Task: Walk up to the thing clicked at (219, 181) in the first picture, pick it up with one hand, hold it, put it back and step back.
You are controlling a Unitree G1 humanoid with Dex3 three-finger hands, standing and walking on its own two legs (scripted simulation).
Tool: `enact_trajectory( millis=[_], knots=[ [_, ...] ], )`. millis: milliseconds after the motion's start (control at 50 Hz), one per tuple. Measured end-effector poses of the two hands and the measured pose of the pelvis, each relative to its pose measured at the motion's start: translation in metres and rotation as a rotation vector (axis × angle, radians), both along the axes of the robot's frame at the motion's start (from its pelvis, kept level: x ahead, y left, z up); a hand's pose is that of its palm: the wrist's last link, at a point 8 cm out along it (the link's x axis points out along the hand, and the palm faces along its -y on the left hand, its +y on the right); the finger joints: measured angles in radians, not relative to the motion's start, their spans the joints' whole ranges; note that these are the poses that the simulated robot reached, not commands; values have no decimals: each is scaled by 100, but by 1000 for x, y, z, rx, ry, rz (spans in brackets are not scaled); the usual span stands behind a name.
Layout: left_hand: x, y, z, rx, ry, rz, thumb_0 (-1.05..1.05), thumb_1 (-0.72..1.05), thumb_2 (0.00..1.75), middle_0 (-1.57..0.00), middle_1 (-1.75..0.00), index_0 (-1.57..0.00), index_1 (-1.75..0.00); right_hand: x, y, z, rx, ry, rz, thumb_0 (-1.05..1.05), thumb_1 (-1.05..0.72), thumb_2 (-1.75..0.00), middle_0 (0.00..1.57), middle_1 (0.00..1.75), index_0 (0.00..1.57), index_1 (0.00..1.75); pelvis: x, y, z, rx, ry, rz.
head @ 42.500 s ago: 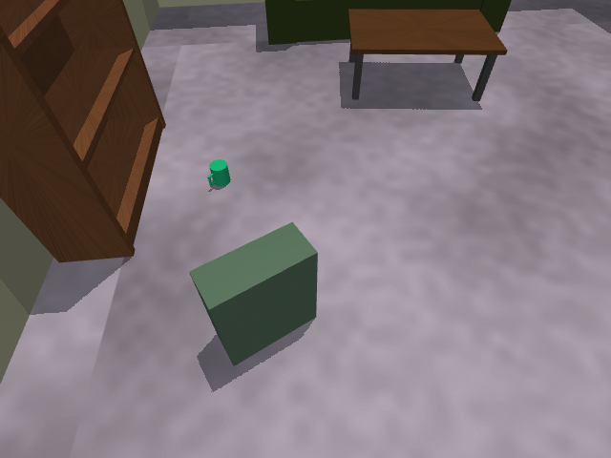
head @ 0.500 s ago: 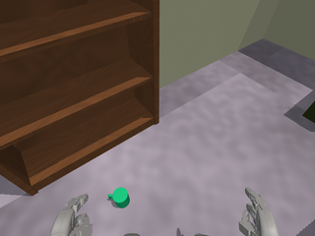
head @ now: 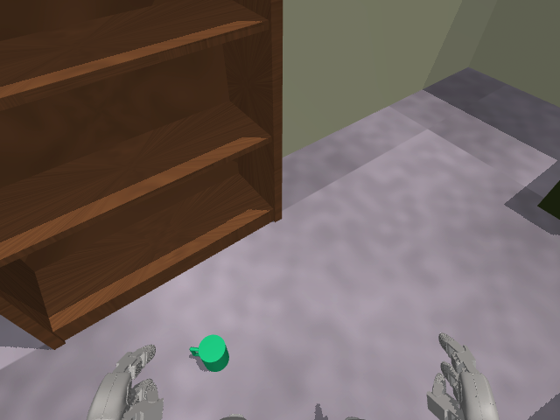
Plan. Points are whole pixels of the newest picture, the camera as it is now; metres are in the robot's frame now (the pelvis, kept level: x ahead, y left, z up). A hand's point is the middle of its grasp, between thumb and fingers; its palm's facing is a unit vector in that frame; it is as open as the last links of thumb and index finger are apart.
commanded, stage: home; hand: left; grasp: from above
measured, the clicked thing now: (209, 353) +0.43 +0.25 -0.66
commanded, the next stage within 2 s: stand in 0.12 s
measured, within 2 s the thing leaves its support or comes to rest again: neither
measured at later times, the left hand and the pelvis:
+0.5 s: hand out of the picture +0.11 +0.24 -0.11, palm faces +0.03 -0.94 -0.35, open 7.4 cm; pelvis -0.01 +0.01 +0.03, yaw +0 degrees
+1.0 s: hand out of the picture +0.02 +0.25 -0.10, palm faces +0.04 -0.94 -0.33, open 7.4 cm; pelvis -0.02 +0.01 +0.06, yaw +0 degrees
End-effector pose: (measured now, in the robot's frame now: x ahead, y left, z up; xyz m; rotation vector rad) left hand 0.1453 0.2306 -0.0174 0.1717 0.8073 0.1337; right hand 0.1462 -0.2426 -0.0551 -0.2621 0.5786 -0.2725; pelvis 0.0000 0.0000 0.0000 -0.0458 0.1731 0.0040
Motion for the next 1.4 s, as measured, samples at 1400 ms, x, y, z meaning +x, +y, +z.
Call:
enact_trajectory(
  millis=[1400],
  knots=[
    [-132,56,-44,113,469,93,1,90,90,-21,-30,-21,-30,-135,-44,-8,65,694,-64,1,-90,-90,21,30,20,30,-26,0,65,42,-264,-9]
  ],
)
